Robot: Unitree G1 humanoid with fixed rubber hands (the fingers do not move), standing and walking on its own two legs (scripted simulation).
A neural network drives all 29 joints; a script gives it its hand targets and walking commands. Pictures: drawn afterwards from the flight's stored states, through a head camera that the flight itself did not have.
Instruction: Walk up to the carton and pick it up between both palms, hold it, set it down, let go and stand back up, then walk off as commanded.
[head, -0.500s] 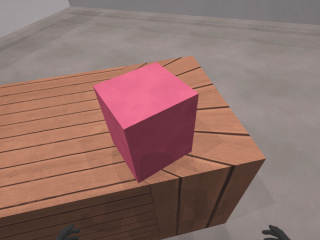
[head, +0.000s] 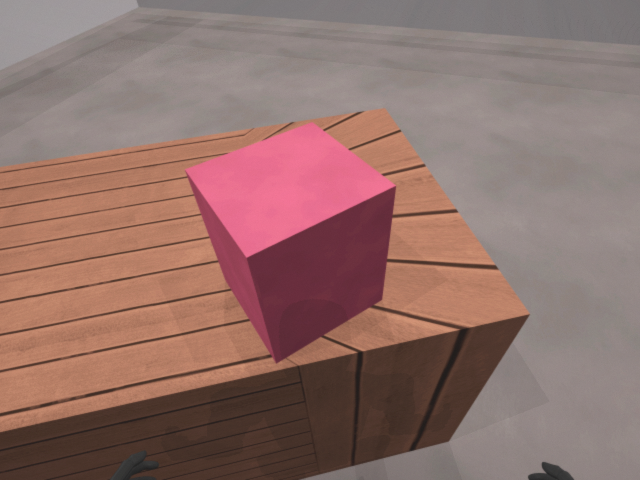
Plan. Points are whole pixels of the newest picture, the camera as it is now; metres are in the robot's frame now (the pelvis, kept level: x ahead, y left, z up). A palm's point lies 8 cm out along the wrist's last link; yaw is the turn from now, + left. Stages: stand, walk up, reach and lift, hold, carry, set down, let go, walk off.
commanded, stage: walk up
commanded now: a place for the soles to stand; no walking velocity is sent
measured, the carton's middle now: (294, 242) +0.47 +0.06 +0.04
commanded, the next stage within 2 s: none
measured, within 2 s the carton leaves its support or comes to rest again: neither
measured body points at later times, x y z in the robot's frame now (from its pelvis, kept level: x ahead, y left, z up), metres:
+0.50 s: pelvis -0.07 -0.10 +0.01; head -0.04 -0.15 +0.45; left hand -0.02 +0.23 -0.07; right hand +0.06 -0.42 -0.12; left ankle -0.05 +0.07 -0.66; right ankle -0.08 -0.18 -0.73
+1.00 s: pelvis -0.12 -0.05 +0.00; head -0.10 -0.03 +0.45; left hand -0.11 +0.28 -0.10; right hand +0.06 -0.36 -0.08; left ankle -0.10 +0.10 -0.71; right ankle -0.08 -0.18 -0.73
